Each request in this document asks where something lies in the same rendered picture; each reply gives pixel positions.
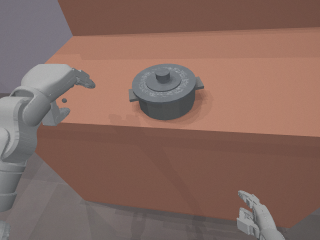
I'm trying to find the robot right forearm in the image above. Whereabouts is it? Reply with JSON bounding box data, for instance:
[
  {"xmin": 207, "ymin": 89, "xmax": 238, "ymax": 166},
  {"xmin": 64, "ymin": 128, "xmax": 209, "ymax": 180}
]
[{"xmin": 259, "ymin": 228, "xmax": 285, "ymax": 240}]

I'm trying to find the lid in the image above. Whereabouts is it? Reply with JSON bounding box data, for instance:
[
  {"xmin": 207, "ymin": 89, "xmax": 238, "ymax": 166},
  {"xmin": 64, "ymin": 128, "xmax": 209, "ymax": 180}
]
[{"xmin": 132, "ymin": 63, "xmax": 196, "ymax": 105}]

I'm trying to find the robot left forearm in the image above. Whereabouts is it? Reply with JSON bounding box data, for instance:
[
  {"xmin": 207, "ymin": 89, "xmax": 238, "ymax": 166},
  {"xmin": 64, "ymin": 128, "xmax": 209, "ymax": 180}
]
[{"xmin": 0, "ymin": 86, "xmax": 51, "ymax": 212}]

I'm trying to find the knob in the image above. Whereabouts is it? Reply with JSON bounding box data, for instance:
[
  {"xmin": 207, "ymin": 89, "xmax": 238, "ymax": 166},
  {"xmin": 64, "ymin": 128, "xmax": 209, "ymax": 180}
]
[{"xmin": 155, "ymin": 68, "xmax": 170, "ymax": 82}]

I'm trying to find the right robot hand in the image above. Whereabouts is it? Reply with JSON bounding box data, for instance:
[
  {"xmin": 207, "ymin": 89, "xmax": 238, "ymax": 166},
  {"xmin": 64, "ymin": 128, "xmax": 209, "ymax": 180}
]
[{"xmin": 236, "ymin": 190, "xmax": 277, "ymax": 240}]

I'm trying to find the left robot hand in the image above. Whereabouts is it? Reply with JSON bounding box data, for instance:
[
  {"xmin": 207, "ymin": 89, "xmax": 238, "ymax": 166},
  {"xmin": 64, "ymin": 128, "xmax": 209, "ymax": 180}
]
[{"xmin": 21, "ymin": 63, "xmax": 96, "ymax": 126}]

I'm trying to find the table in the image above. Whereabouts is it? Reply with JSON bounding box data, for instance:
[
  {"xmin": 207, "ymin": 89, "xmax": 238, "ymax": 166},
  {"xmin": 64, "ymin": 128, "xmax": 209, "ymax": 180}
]
[{"xmin": 34, "ymin": 0, "xmax": 320, "ymax": 228}]

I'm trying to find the robot left upper arm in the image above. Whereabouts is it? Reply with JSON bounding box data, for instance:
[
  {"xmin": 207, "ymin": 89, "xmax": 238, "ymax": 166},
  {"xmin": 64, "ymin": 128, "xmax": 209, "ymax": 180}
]
[{"xmin": 0, "ymin": 220, "xmax": 11, "ymax": 240}]

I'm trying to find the pot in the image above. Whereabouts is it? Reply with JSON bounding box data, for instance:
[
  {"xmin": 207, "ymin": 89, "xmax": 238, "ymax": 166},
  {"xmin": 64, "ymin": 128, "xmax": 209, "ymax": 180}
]
[{"xmin": 128, "ymin": 76, "xmax": 204, "ymax": 121}]

